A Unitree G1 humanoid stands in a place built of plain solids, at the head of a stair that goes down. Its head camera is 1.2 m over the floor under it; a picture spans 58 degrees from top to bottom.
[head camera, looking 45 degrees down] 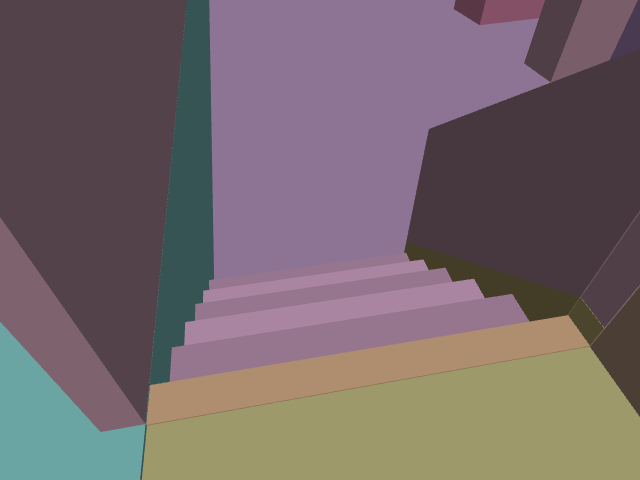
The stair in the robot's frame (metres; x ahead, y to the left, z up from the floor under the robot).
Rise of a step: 0.20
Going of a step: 0.25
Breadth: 1.35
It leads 11 degrees to the left of straight ahead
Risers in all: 6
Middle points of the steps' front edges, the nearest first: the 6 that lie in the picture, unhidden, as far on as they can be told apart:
0.72 -0.16 0.00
0.97 -0.12 -0.20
1.21 -0.07 -0.40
1.46 -0.03 -0.60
1.70 0.02 -0.79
1.95 0.06 -0.99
